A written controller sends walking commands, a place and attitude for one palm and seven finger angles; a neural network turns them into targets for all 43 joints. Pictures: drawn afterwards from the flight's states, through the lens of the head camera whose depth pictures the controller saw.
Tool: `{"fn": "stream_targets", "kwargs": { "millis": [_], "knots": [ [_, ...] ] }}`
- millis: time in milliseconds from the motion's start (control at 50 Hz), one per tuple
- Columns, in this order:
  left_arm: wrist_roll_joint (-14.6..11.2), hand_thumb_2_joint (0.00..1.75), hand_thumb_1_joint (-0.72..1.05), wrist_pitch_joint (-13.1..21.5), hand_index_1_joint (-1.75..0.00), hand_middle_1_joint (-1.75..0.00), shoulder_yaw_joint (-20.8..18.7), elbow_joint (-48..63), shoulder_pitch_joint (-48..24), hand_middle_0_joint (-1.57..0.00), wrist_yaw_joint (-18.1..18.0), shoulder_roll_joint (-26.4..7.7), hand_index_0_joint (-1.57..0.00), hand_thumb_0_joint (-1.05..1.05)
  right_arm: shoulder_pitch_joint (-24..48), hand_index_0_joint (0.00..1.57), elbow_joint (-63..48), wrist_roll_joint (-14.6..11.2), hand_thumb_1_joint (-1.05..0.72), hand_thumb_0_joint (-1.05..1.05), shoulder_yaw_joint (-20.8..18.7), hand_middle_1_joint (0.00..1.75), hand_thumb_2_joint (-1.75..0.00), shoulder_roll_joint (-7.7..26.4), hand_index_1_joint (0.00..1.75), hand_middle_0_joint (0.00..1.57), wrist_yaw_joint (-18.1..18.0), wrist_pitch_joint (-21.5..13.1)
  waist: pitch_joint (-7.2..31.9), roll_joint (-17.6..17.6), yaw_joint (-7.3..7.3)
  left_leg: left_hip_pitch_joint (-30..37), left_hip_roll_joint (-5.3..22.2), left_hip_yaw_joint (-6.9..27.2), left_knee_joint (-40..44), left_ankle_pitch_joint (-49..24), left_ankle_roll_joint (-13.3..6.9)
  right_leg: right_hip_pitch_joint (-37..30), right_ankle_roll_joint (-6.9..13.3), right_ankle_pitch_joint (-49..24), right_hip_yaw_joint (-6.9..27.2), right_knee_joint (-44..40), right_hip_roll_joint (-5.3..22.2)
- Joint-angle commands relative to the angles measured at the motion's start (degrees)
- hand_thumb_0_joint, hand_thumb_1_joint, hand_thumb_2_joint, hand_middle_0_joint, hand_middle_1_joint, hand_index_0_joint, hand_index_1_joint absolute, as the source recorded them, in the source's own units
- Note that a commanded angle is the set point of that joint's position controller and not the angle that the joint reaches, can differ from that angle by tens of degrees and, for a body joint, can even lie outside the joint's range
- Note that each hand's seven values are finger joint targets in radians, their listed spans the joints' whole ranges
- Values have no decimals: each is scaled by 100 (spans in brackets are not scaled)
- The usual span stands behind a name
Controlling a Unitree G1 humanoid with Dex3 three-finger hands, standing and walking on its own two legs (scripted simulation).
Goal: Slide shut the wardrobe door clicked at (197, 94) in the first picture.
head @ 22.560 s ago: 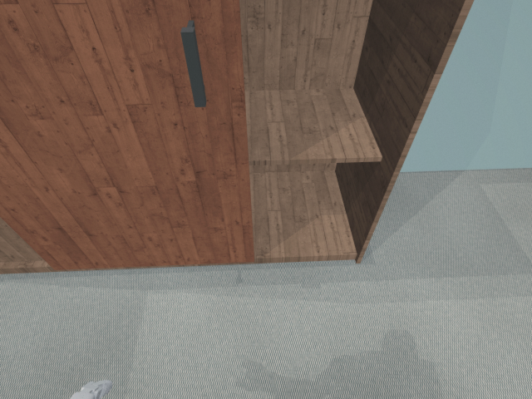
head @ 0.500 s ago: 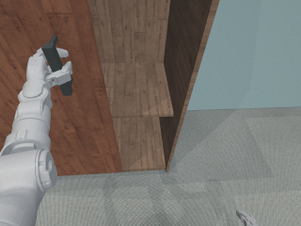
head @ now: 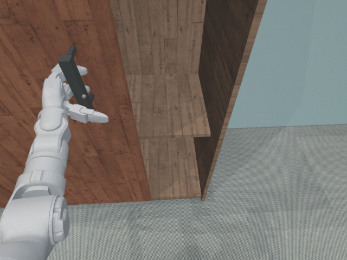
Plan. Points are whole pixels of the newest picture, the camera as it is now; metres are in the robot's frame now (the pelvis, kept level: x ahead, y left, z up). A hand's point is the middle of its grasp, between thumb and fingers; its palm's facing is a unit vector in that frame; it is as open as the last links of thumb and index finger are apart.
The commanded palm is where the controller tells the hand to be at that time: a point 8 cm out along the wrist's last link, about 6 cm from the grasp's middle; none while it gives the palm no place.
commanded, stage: slip the hand off the handle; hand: left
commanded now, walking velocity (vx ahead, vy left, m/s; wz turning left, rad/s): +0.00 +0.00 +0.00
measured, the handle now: (80, 82) +0.48 +0.23 +0.16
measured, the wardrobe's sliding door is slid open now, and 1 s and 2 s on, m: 0.29 0.29 0.29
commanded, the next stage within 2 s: draw the hand back to the body in 1.86 s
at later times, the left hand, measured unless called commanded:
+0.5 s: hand (51, 98) +0.43 +0.28 +0.15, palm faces +0.28 -0.94 -0.19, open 14.6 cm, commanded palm +0.40 +0.32 +0.15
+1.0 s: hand (48, 113) +0.40 +0.29 +0.13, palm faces +0.23 -0.96 -0.17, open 14.6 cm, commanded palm +0.35 +0.33 +0.15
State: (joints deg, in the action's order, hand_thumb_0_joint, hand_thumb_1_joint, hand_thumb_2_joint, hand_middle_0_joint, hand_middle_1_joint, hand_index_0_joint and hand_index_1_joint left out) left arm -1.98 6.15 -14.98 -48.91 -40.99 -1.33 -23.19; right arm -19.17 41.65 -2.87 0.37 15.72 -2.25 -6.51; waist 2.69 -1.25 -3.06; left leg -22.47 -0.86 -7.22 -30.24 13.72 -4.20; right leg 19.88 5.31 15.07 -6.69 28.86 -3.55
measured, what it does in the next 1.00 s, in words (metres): stands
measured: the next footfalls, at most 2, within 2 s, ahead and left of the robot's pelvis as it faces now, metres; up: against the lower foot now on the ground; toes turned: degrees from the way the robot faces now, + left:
none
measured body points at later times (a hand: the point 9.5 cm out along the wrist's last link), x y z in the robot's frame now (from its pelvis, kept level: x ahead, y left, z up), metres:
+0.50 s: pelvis +0.00 +0.02 +0.00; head +0.02 +0.03 +0.45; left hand +0.41 +0.33 +0.16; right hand +0.08 -0.25 -0.11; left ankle +0.02 +0.07 -0.73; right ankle +0.00 -0.06 -0.73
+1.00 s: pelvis +0.00 +0.04 +0.00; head +0.02 +0.05 +0.45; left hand +0.39 +0.34 +0.14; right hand +0.10 -0.22 -0.11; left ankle +0.02 +0.07 -0.73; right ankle +0.00 -0.06 -0.73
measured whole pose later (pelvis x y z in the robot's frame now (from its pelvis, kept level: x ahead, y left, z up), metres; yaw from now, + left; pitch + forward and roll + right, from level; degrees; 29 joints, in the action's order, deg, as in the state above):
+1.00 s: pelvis +0.00 +0.04 +0.00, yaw +1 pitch +5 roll -2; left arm -4.3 5.1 -16.3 -33.0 -27.3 2.9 -23.2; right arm -19.0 39.0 -2.6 0.8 15.4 -2.7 -6.1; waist 3.5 -1.5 -2.1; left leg -21.4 -3.2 -7.4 -30.9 15.0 -7.0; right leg 18.8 1.8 16.0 -6.3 29.9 -1.2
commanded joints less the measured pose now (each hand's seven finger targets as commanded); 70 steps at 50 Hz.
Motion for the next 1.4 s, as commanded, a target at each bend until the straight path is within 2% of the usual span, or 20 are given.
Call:
{"fn": "stream_targets", "kwargs": {
  "millis": [0, 20, 40, 120, 260, 300, 440, 520, 560, 620, 720, 780, 800, 840, 860, 960, 1060, 1180, 1320, 1380],
  "knots": [
    [-140, 20, -55, 389, -115, -115, -21, 1767, -2554, -25, -131, -938, -25, 0, 83, 20, -696, 4, -90, 0, -294, 30, -90, 833, 30, 20, -41, -242, 1850, 161, -56, 1574, 192, 790, 90, -1782, 33, -201, -410, -1786, 733, -348, 287],
    [-97, 20, -55, 369, -115, -115, -87, 1821, -2647, -25, -187, -1075, -25, 0, 113, 20, -667, 10, -90, 0, -283, 30, -90, 861, 30, 20, -48, -228, 1692, 109, -68, 1533, 190, 815, 91, -1767, 27, -169, -388, -1757, 729, -350, 295],
    [45, 20, -55, 301, -115, -115, -655, 1010, -2592, -25, -251, -1823, -25, 0, -69, 20, -515, 33, -90, 0, -266, 30, -90, 936, 30, 20, -90, -165, 1359, 530, -139, 1121, 179, 772, 88, -1429, 6, -130, -445, -1594, 774, -387, 310],
    [183, 20, -55, 333, -115, -115, -878, 1496, -2500, -25, -216, -2199, -25, 0, 143, 20, -786, 49, -90, 0, -213, 30, -90, 849, 30, 20, -142, -58, 1829, 45, 145, 1014, 99, 695, 123, -1379, 14, -619, -382, -1627, 846, -276, 377],
    [98, 20, -55, 329, -115, -115, -721, 1527, -2362, -25, -59, -2036, -25, 0, 226, 20, -937, 32, -90, 0, -156, 30, -90, 811, 30, 20, -195, -37, 1818, -226, 98, 1298, 168, 790, 159, -1411, 66, -335, -339, -1293, 713, -320, 293],
    [103, 20, -55, 361, -115, -115, -488, 1455, -2630, -25, 23, -1889, -25, 0, 211, 20, -888, 35, -90, 0, -149, 30, -90, 835, 30, 20, -208, -64, 1658, -158, -75, 1367, 204, 858, 146, -1261, 63, -67, -355, -1095, 700, -360, 281],
    [-84, 20, -55, 406, -115, -115, -123, 1075, -2739, -25, 471, -1564, -25, 0, 21, 20, -718, -2, -90, 0, -193, 30, -90, 943, 30, 20, -225, -109, 1521, -265, -222, 1706, 289, 1183, 161, -1069, 132, 495, -331, -696, 625, -426, 238],
    [-122, 20, -55, 418, -115, -115, -500, 682, -2921, -25, 528, -2071, -25, 0, -71, 20, -610, 21, -90, 0, -180, 30, -90, 1024, 30, 20, -259, -119, 1340, -75, -183, 1352, 244, 1200, 203, -643, 105, 494, -330, -450, 633, -449, 258],
    [-34, 20, -55, 510, -115, -115, -452, 705, -3148, -25, 532, -2158, -25, 0, -112, 20, -630, 34, -90, 0, -168, 30, -90, 1025, 30, 20, -250, -121, 1537, -201, -238, 1465, 238, 1237, 175, -762, 119, 551, -334, -466, 617, -367, 247],
    [46, 20, -55, 752, -115, -115, -792, 810, -3040, -25, 535, -2595, -25, 0, -211, 20, -621, 93, -90, 0, -200, 30, -90, 1069, 30, 20, -226, -112, 1850, -428, -87, 1627, 274, 1308, 105, -1101, 199, 539, -288, -567, 589, -243, 220],
    [-241, 20, -55, 666, -115, -115, -625, 1159, -1978, -25, 686, -1994, -25, 0, -103, 20, -827, 45, -90, 0, -235, 30, -90, 1014, 30, 20, -160, -97, 1867, -435, 122, 1820, 368, 1399, 116, -1579, 319, 525, -270, -734, 500, -198, 193],
    [-268, 20, -55, 531, -115, -115, -403, 1711, -1893, -25, 671, -1720, -25, 0, -18, 20, -910, 22, -90, 0, -275, 30, -90, 1007, 30, 20, -137, -144, 1836, -416, 57, 2089, 467, 1601, 168, -1580, 350, 759, -324, -651, 480, -189, 181],
    [-248, 20, -55, 501, -115, -115, -631, 1936, -1680, -25, 620, -1955, -25, 0, -2, 20, -931, 24, -90, 0, -296, 30, -90, 1019, 30, 20, -142, -143, 1896, -437, 150, 2141, 493, 1636, 204, -1711, 387, 705, -312, -668, 471, -179, 179],
    [-247, 20, -55, 437, -115, -115, -599, 2430, -1435, -25, 518, -1876, -25, 0, 79, 20, -998, 26, -90, 0, -287, 30, -90, 985, 30, 20, -121, -160, 1897, -539, 203, 2280, 529, 1736, 236, -1951, 439, 704, -326, -642, 462, -172, 175],
    [-266, 20, -55, 413, -115, -115, -323, 2685, -1506, -25, 488, -1539, -25, 0, 156, 20, -1020, 17, -90, 0, -283, 30, -90, 940, 30, 20, -108, -193, 1861, -543, 108, 2422, 582, 1809, 238, -1968, 459, 828, -354, -615, 452, -153, 187],
    [-320, 20, -55, 176, -115, -115, -426, 3370, -826, -25, 312, -1445, -25, 0, 329, 20, -1023, 25, -90, 0, -284, 30, -90, 872, 30, 20, -96, -275, 1738, -461, 249, 2562, 648, 1902, 357, -2155, 573, 728, -362, -546, 446, -154, 199],
    [-382, 20, -55, -199, -115, -115, -467, 3800, -135, -25, 263, -1326, -25, 0, 580, 20, -1107, -10, -90, 0, -227, 30, -90, 805, 30, 20, -142, -306, 1552, -297, 381, 2328, 560, 1719, 447, -1966, 571, 329, -334, -717, 449, -275, 229],
    [-515, 20, -55, -378, -115, -115, -147, 4388, 134, -25, 365, -920, -25, 0, 912, 20, -1180, -72, -90, 0, -138, 30, -90, 687, 30, 20, -230, -364, 1336, -236, 324, 2317, 508, 1635, 503, -1654, 531, 210, -336, -762, 452, -356, 241],
    [-636, 20, -55, -542, -115, -115, -421, 4880, 1217, -25, 445, -1050, -25, 0, 1115, 20, -1242, -65, -90, 0, -67, 30, -90, 630, 30, 20, -254, -424, 1231, -174, 509, 2093, 332, 1320, 507, -1697, 475, -275, -272, -955, 441, -494, 234],
    [-693, 20, -55, -587, -115, -115, -519, 4958, 829, -25, 471, -1202, -25, 0, 1251, 20, -1200, -91, -90, 0, -13, 30, -90, 614, 30, 20, -315, -413, 1056, -175, 402, 1935, 251, 1151, 519, -1357, 368, -307, -290, -924, 485, -574, 236]
  ]
}}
